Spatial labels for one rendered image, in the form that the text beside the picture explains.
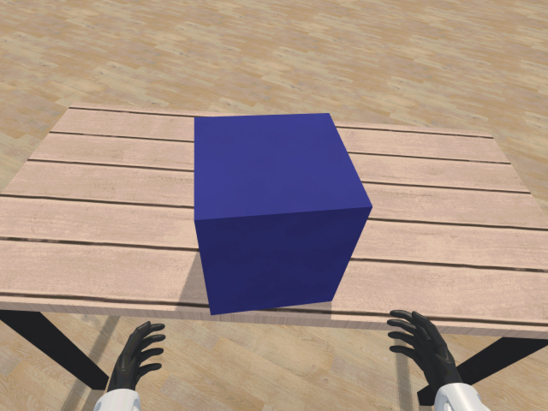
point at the robot right hand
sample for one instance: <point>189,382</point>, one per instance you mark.
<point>430,351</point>

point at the robot left hand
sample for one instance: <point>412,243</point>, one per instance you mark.
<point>127,370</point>

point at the robot right forearm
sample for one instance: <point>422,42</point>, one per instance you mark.
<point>458,397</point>

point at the robot left forearm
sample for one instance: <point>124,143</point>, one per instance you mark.
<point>119,400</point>

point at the carton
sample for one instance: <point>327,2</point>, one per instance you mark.
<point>278,209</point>

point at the table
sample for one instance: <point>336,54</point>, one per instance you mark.
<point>100,220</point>

